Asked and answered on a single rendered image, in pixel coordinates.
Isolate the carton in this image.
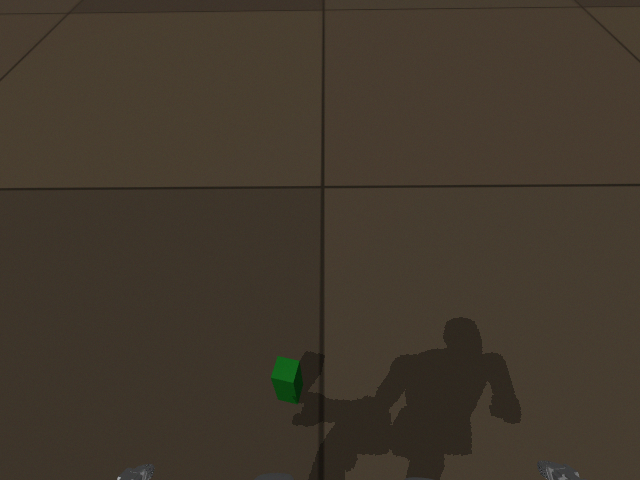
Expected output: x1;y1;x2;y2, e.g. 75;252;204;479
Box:
271;356;303;404

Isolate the right robot hand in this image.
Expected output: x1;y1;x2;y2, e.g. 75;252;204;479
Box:
537;460;587;480

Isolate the left robot hand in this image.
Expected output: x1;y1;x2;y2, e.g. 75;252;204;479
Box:
117;464;155;480

